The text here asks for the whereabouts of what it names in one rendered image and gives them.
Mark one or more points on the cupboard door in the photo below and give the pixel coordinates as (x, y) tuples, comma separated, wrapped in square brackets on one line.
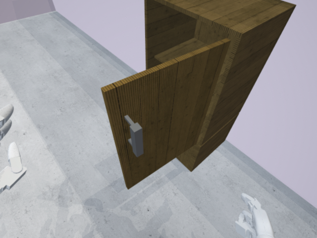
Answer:
[(170, 102)]

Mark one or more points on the handle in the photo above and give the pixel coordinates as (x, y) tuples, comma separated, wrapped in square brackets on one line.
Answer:
[(136, 139)]

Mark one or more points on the robot right hand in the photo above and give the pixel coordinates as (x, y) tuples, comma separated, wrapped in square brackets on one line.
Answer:
[(258, 223)]

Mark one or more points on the robot left hand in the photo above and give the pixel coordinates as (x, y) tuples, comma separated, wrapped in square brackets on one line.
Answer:
[(11, 174)]

